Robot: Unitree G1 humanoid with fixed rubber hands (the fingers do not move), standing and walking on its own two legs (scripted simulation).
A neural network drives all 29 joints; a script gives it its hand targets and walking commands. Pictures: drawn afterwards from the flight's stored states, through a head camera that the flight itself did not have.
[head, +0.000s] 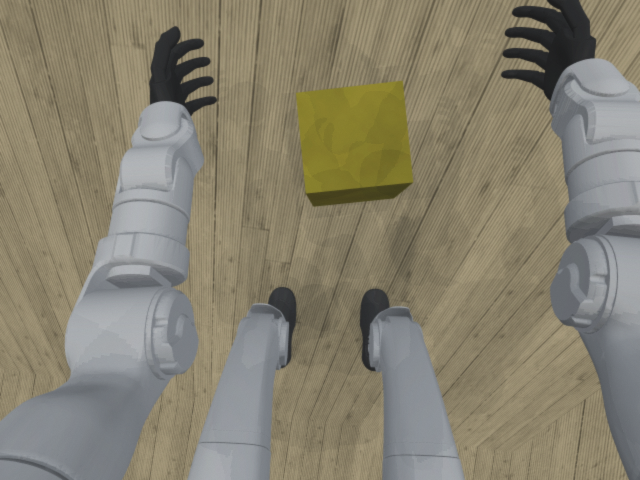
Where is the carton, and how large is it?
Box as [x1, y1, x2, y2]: [296, 81, 412, 206]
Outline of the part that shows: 402,81 296,93 305,190 313,206 392,198 412,182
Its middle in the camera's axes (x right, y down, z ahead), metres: +0.07 -0.20 +0.87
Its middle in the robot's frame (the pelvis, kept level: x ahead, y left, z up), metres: +0.56 -0.03 -0.54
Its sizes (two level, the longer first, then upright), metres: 0.210 0.200 0.250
